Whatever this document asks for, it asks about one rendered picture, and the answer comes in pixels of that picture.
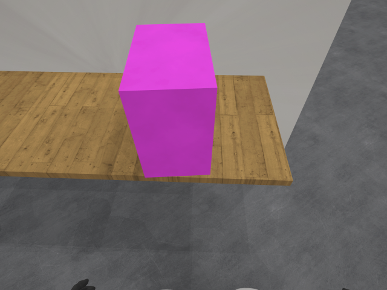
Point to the carton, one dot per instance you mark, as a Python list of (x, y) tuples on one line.
[(168, 92)]

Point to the table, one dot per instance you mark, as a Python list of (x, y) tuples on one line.
[(73, 125)]

